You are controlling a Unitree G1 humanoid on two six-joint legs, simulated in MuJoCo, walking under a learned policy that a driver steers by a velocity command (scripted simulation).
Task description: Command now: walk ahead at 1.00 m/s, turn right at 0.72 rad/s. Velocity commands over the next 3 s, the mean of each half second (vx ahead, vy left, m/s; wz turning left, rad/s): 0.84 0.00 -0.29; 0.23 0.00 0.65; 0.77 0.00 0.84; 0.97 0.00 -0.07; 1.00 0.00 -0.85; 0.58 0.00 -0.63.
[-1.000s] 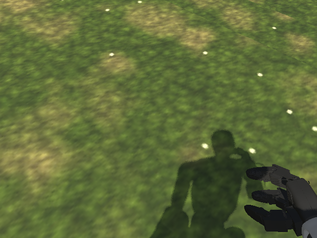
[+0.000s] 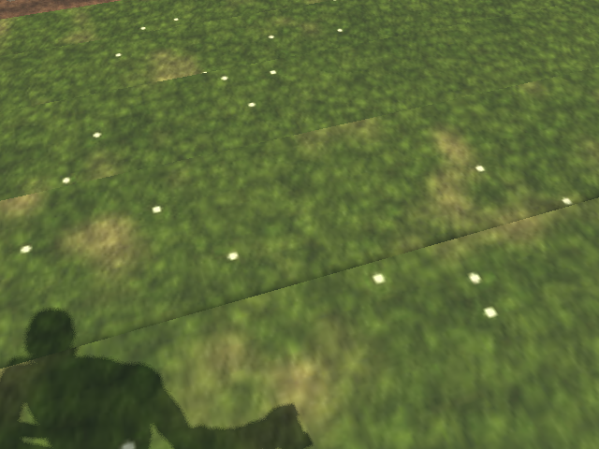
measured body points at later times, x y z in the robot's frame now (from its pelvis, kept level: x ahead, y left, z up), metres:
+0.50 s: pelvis +0.42 -0.04 +0.01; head +0.46 -0.04 +0.46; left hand +0.53 +0.22 -0.12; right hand +0.49 -0.31 -0.11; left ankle +0.42 +0.13 -0.63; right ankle +0.42 -0.08 -0.73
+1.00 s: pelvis +0.67 -0.03 +0.00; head +0.68 -0.05 +0.45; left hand +0.86 +0.22 -0.05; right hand +0.74 -0.29 -0.13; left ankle +0.69 +0.06 -0.73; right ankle +0.73 -0.20 -0.69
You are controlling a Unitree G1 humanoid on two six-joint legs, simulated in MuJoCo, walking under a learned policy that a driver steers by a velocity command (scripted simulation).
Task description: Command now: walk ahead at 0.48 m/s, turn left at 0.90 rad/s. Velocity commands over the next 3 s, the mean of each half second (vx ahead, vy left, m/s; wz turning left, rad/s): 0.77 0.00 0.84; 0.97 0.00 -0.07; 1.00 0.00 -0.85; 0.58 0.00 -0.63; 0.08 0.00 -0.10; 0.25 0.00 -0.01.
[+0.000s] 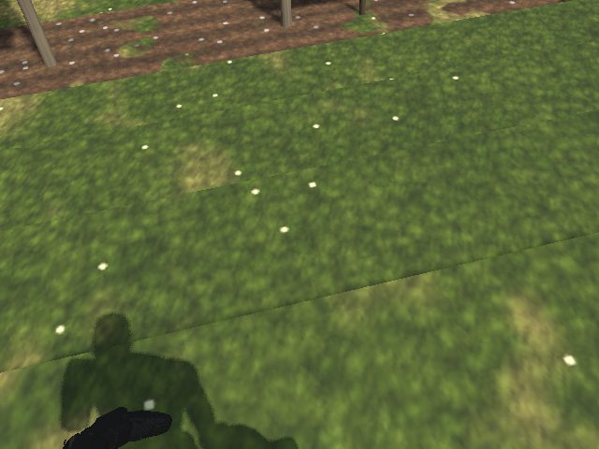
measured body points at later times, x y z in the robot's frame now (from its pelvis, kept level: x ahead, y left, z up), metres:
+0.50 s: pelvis +0.24 +0.04 -0.05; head +0.26 +0.05 +0.40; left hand -0.02 +0.22 -0.16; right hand +0.60 -0.03 -0.09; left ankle +0.37 +0.25 -0.73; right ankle +0.04 -0.17 -0.73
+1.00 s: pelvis +0.63 +0.27 -0.23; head +0.66 +0.26 +0.22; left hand +0.67 +0.57 -0.33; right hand +0.69 +0.02 -0.38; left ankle +0.39 +0.25 -0.90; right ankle +0.79 +0.29 -0.92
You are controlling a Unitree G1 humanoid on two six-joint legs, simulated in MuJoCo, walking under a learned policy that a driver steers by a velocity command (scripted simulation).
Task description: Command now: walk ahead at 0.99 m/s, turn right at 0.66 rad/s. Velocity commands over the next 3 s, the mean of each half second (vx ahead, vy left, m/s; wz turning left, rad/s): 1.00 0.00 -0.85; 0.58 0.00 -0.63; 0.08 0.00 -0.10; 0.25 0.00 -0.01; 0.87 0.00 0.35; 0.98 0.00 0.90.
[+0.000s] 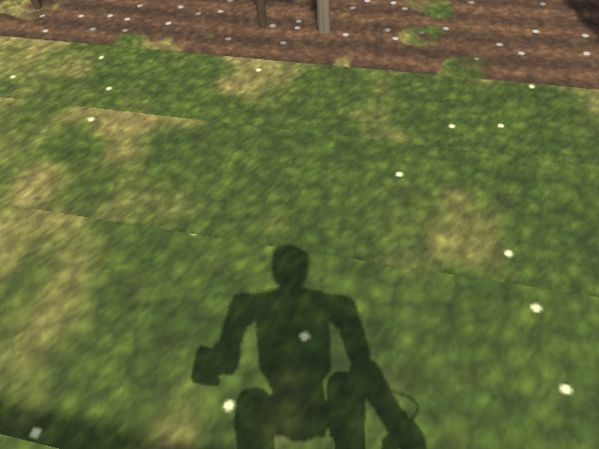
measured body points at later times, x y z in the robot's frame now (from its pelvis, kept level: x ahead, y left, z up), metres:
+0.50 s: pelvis +0.48 -0.02 -0.05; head +0.48 -0.04 +0.40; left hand +0.48 +0.30 -0.15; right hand +0.64 -0.33 -0.10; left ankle +0.68 +0.06 -0.76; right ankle +0.16 -0.04 -0.68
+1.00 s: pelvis +0.81 -0.11 -0.15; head +0.84 -0.13 +0.29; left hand +1.08 -0.02 -0.28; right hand +0.71 -0.39 -0.26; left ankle +0.88 +0.00 -0.81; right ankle +0.80 -0.23 -0.88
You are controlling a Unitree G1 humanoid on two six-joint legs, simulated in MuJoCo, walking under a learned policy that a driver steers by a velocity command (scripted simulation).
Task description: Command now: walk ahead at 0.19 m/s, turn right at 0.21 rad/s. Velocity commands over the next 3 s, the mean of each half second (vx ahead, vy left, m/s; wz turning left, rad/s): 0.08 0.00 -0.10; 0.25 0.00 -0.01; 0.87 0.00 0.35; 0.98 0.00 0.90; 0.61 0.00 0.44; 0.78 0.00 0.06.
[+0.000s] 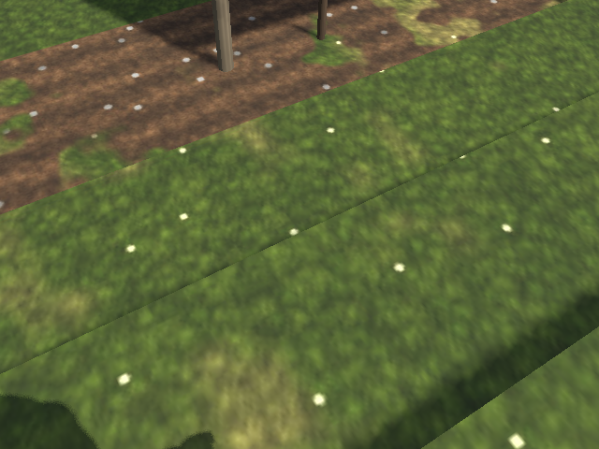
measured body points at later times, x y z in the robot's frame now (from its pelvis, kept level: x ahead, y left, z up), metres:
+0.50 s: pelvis +0.10 +0.08 +0.01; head +0.11 +0.08 +0.46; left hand +0.20 +0.34 -0.12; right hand +0.24 -0.16 -0.10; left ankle +0.07 +0.17 -0.73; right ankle +0.08 -0.07 -0.73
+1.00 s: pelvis +0.14 +0.05 +0.01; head +0.13 +0.02 +0.46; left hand +0.22 +0.32 -0.11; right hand +0.19 -0.23 -0.13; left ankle +0.07 +0.17 -0.72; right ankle +0.11 -0.04 -0.73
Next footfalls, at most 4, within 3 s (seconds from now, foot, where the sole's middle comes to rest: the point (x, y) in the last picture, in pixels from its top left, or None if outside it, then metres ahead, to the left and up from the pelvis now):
0.12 left None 0.11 0.18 -0.77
1.56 left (228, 408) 0.62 0.18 -0.96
1.88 right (262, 279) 1.01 0.10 -0.96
2.38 left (133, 277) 1.15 0.55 -1.15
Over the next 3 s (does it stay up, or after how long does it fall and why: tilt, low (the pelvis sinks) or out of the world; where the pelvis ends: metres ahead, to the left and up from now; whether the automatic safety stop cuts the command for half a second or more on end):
stays up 1.41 0.62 -0.36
